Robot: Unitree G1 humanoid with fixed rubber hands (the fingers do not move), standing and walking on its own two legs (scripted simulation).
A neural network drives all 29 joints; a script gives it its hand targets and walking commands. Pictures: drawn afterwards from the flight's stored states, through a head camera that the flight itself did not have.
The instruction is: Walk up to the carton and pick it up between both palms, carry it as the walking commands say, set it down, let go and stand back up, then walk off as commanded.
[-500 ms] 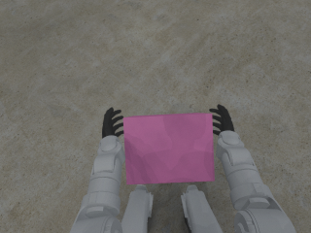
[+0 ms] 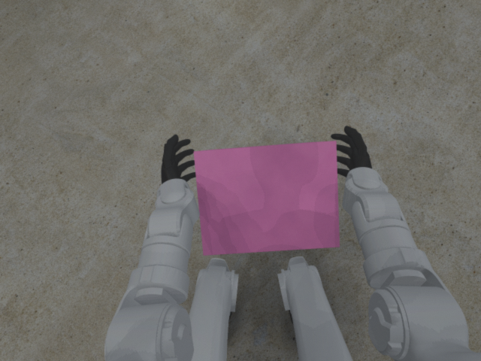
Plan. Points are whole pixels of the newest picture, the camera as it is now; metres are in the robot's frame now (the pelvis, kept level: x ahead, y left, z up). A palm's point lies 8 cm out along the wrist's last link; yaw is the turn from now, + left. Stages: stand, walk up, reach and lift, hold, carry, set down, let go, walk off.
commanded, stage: set down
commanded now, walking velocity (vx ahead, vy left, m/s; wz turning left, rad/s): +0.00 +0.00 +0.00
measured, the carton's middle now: (264, 190) +0.42 -0.03 -0.17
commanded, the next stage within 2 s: none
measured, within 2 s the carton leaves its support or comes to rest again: neither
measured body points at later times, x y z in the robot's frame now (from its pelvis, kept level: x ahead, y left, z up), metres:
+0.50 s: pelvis -0.01 +0.00 -0.07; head +0.24 -0.04 +0.30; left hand +0.45 +0.12 -0.16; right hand +0.45 -0.19 -0.17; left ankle +0.11 +0.13 -0.52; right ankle +0.08 -0.14 -0.52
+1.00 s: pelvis -0.05 +0.00 -0.13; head +0.31 -0.03 +0.12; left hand +0.48 +0.12 -0.29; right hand +0.47 -0.20 -0.30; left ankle +0.11 +0.13 -0.52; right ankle +0.08 -0.14 -0.52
